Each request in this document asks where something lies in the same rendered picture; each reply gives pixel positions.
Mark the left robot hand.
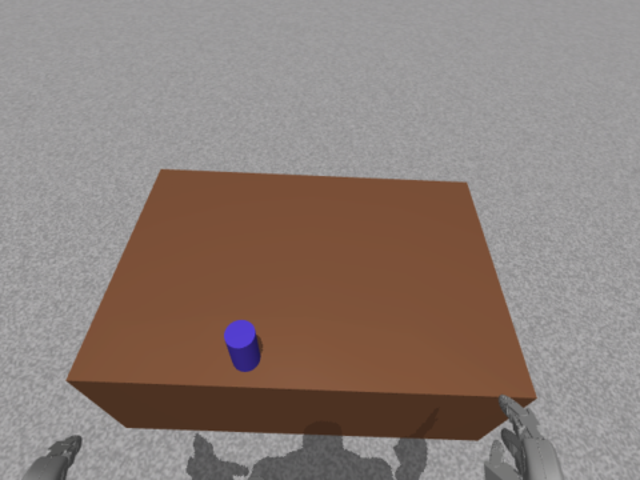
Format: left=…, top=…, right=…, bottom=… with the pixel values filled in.
left=21, top=435, right=82, bottom=480

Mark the can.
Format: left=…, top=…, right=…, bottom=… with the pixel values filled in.
left=224, top=320, right=260, bottom=372

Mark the right robot hand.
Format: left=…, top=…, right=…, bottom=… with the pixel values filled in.
left=484, top=394, right=564, bottom=480

